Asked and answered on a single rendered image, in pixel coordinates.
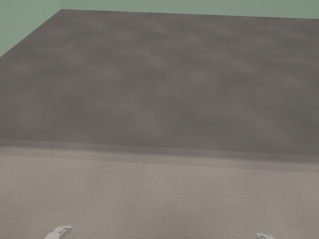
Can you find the robot left hand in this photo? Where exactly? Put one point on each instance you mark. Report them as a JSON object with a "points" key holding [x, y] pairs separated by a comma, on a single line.
{"points": [[59, 232]]}

